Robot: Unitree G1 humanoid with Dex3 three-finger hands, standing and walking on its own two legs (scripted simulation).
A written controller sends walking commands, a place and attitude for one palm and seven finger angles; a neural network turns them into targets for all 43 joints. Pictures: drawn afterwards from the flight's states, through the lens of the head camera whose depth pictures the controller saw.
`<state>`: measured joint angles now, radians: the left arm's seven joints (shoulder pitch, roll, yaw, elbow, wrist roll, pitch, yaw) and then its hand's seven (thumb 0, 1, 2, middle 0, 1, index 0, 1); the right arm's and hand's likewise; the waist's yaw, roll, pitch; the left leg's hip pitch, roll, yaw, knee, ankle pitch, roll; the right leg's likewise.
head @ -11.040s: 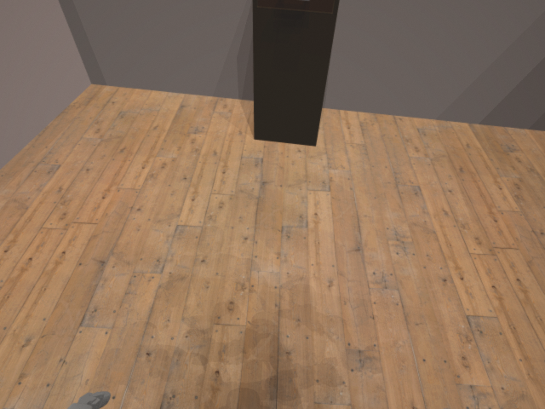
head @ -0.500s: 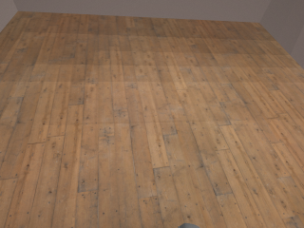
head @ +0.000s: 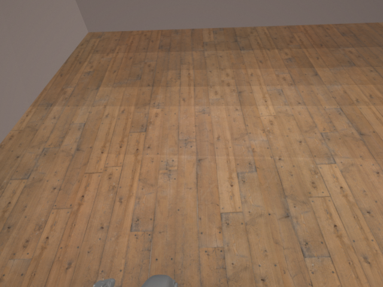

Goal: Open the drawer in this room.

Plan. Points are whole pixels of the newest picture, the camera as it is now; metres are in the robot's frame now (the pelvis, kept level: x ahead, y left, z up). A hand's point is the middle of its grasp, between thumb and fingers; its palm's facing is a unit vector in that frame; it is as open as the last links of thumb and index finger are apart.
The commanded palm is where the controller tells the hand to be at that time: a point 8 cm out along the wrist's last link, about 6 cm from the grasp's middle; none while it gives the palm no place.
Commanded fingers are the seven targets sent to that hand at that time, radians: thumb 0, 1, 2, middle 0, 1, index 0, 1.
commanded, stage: turn or walk to find it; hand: left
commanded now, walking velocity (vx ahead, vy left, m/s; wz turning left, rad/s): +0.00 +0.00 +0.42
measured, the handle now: out of the picture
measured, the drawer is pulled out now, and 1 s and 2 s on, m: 0.00 0.00 0.00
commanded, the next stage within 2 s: none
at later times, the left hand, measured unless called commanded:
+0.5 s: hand out of the picture -0.04 +0.28 -0.18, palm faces +0.27 -0.94 -0.23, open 7.4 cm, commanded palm none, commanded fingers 0.00 0.90 0.90 -0.20 -0.30 -0.20 -0.30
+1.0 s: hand out of the picture +0.00 +0.21 -0.14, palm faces +0.37 -0.88 -0.28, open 7.4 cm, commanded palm none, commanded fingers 0.00 0.90 0.90 -0.20 -0.30 -0.20 -0.30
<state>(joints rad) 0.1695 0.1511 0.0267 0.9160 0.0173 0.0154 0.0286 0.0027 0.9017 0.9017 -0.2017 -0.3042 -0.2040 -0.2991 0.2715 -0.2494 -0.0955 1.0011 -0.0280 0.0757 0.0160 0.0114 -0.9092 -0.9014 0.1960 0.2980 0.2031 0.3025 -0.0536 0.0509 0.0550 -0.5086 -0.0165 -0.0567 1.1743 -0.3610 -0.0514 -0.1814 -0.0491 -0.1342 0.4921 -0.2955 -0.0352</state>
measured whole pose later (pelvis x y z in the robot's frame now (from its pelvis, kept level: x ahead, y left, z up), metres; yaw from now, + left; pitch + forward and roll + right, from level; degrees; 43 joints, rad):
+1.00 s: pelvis -0.04 -0.01 +0.00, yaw +24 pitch -1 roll +2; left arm 0.14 0.16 0.03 0.90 0.02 0.02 0.03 0.00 0.90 0.90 -0.20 -0.30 -0.20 -0.30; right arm 0.30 -0.23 -0.09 1.01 -0.03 0.07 0.01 0.01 -0.91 -0.90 0.20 0.30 0.20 0.30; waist -0.06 0.05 0.06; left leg -0.46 -0.07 -0.07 0.98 -0.44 -0.02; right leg -0.22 -0.04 -0.09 0.54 -0.30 -0.04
